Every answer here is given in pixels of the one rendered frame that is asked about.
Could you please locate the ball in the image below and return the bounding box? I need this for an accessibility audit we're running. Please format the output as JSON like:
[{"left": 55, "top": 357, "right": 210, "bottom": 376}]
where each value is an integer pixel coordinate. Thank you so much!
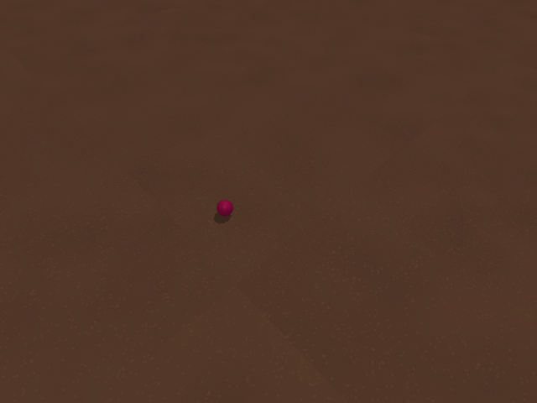
[{"left": 216, "top": 200, "right": 233, "bottom": 216}]

